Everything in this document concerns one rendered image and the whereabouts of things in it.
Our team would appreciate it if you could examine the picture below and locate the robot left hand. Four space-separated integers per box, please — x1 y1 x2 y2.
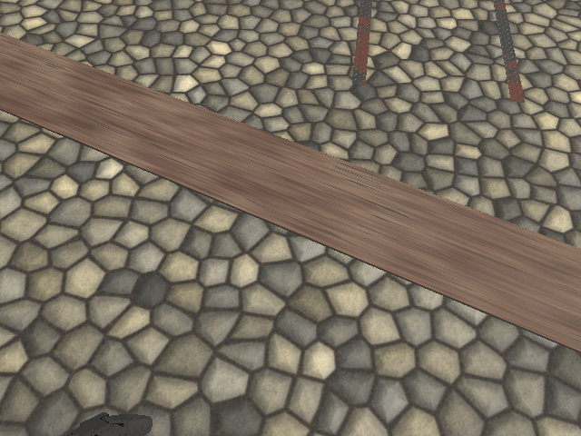
66 412 153 436

